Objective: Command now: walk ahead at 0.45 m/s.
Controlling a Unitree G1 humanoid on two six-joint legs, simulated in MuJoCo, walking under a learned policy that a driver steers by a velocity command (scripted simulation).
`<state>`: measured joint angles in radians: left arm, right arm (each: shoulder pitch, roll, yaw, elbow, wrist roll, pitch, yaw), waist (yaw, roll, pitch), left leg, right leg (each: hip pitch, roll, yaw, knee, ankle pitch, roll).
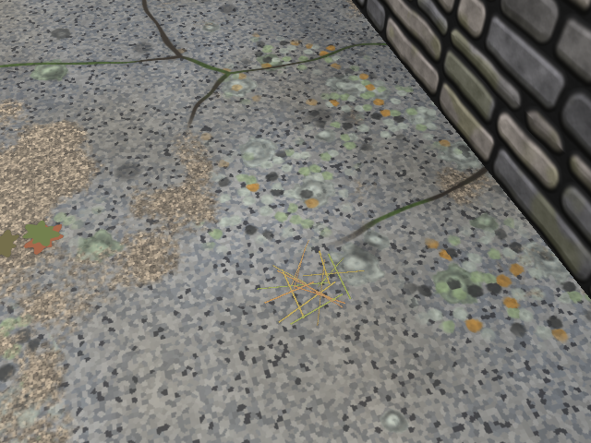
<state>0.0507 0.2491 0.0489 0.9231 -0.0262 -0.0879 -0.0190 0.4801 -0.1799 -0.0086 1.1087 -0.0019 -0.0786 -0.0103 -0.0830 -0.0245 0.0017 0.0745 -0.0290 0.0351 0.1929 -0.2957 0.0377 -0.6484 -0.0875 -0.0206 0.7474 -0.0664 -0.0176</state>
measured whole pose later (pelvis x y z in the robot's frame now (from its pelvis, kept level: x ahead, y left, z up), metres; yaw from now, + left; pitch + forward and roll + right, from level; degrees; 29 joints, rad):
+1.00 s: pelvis +0.57 +0.05 +0.01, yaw +22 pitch +2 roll +0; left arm 0.06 0.29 0.06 0.80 0.01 -0.11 0.01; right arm 0.31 -0.25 -0.08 0.81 0.01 -0.06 0.00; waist -0.04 -0.03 0.02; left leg -0.18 -0.11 -0.08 0.33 -0.18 0.10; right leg -0.67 -0.11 0.09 0.83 -0.12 0.05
